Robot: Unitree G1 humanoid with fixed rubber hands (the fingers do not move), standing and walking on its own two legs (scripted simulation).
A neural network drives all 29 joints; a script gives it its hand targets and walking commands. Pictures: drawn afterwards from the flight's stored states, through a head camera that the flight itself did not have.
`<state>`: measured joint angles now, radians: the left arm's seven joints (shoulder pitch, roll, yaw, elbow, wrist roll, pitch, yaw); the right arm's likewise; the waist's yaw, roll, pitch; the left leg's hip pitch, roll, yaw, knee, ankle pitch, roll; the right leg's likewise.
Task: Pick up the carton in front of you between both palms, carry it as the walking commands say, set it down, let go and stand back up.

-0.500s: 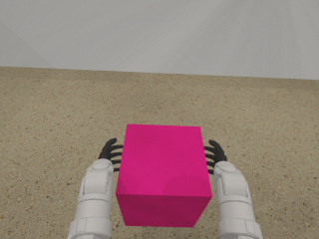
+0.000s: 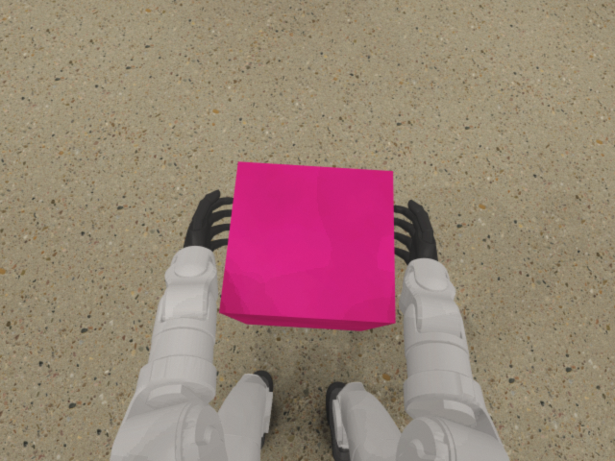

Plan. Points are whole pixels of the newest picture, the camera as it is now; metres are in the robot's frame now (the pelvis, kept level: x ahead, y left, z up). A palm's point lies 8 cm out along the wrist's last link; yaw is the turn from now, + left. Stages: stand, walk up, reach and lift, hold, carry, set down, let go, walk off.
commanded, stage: set down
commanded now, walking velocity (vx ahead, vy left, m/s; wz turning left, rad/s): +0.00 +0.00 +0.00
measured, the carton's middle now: (309, 259) +0.38 +0.00 -0.15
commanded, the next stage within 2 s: none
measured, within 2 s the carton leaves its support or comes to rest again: rests again in 1.74 s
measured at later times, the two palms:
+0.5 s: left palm (217, 236) +0.43 +0.16 -0.21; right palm (384, 252) +0.41 -0.13 -0.20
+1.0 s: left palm (227, 238) +0.48 +0.17 -0.37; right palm (361, 255) +0.45 -0.12 -0.36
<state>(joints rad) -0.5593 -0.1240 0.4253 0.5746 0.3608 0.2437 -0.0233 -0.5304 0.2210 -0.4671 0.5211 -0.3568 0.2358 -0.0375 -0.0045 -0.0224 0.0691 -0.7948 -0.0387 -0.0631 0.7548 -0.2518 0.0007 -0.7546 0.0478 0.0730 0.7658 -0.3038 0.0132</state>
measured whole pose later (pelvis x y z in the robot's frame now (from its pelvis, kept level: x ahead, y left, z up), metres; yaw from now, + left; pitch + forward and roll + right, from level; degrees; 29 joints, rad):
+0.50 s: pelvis -0.03 +0.00 -0.13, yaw -2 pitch +41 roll -2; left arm -0.89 -0.01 0.45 0.66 0.30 0.28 -0.03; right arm -0.81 0.18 -0.52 0.54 -0.25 0.26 -0.10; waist 0.00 -0.03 -0.17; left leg -1.66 -0.07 -0.09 1.34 -0.40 -0.02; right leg -1.61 0.10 0.07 1.35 -0.46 0.04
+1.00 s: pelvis -0.05 +0.01 -0.25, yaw -4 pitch +47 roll -5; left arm -1.23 0.16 0.35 0.80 0.22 0.31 0.01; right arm -1.11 0.08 -0.55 0.63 -0.17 0.28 -0.15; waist 0.00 -0.03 -0.03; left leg -2.11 -0.11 -0.09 1.78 -0.49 -0.02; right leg -2.03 0.14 0.06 1.77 -0.56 0.09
